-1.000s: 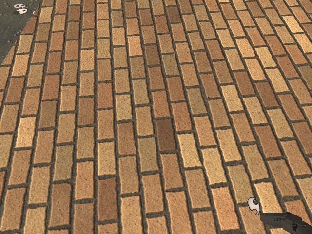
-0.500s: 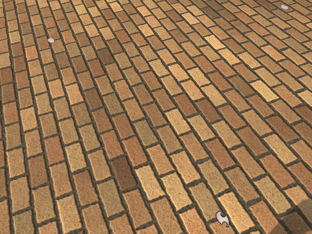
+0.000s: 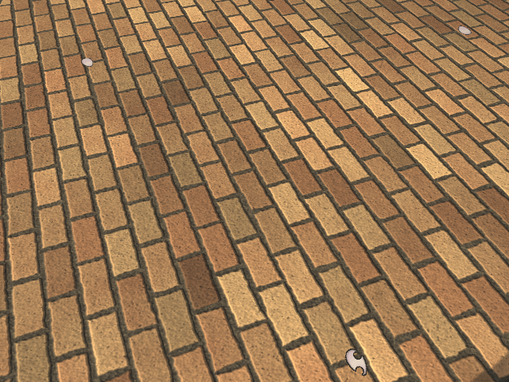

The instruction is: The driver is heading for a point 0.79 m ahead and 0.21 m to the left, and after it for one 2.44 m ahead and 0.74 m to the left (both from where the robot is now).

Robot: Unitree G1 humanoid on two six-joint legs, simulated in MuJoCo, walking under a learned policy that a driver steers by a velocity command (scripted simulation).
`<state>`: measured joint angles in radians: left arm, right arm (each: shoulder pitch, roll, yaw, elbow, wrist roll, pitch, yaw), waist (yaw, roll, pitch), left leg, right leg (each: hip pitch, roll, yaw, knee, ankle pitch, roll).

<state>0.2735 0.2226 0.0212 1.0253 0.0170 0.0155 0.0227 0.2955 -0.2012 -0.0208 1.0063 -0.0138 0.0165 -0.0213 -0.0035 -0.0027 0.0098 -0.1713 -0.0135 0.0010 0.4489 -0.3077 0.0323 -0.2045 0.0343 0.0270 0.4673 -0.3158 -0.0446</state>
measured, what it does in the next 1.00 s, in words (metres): walks ahead: left foot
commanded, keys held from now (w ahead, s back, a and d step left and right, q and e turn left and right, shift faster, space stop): w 0.72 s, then w+q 0.28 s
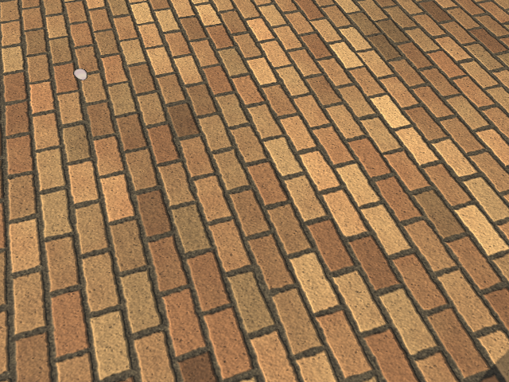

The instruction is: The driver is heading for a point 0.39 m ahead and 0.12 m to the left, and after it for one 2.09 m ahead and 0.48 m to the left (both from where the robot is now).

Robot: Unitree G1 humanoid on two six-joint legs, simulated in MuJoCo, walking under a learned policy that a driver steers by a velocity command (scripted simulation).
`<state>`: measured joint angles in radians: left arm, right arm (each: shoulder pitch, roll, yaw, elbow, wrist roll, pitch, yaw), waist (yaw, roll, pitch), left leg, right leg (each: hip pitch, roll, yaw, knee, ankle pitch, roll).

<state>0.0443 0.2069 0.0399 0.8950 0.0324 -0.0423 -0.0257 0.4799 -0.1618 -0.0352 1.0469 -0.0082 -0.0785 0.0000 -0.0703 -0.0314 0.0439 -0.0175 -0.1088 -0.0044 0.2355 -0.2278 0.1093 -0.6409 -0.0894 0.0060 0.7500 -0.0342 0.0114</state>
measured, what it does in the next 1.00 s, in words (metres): walks ahead, turning left: right foot, then left foot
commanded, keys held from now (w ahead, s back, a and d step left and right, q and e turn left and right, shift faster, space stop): w+q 0.36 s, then q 0.40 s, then no key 0.24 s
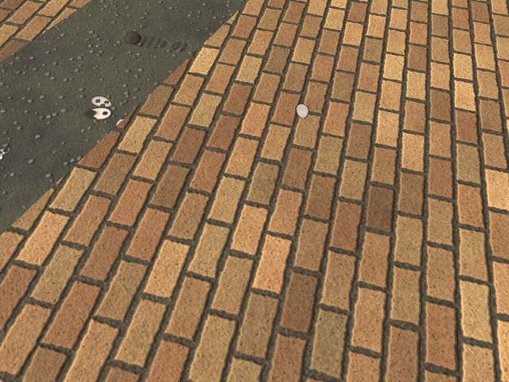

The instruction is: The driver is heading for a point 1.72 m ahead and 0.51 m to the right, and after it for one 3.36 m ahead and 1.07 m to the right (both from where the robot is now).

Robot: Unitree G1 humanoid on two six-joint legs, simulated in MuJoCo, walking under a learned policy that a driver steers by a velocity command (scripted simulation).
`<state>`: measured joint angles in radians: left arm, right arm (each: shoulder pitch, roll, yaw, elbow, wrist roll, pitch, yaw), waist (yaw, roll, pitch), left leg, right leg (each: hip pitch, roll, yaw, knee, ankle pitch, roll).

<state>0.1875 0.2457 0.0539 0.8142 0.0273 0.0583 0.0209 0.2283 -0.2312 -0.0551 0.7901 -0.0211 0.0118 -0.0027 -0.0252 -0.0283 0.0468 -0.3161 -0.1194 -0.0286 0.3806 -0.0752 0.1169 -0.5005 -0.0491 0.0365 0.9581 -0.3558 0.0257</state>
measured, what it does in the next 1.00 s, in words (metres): steps on the spot: right foot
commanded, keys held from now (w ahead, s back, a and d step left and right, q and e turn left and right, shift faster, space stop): no key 0.74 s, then w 0.26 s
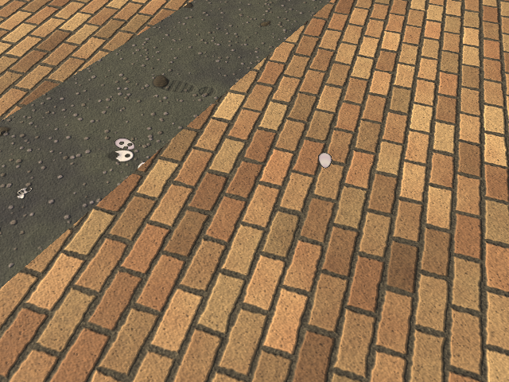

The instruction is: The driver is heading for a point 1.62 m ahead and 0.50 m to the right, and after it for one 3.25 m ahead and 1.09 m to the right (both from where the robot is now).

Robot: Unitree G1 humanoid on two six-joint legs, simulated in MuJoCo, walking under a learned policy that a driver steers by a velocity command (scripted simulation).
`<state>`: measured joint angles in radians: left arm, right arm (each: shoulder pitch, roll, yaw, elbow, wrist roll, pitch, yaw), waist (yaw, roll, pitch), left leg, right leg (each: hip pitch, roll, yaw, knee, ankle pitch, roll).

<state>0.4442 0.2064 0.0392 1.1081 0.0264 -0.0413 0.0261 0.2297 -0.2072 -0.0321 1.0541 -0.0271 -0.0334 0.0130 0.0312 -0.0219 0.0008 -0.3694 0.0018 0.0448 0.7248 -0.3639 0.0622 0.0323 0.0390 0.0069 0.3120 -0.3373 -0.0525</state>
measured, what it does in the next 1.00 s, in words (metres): walks ahead, turning right: left foot, then right foot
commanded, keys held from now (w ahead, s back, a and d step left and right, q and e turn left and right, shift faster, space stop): w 0.12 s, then w+e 0.88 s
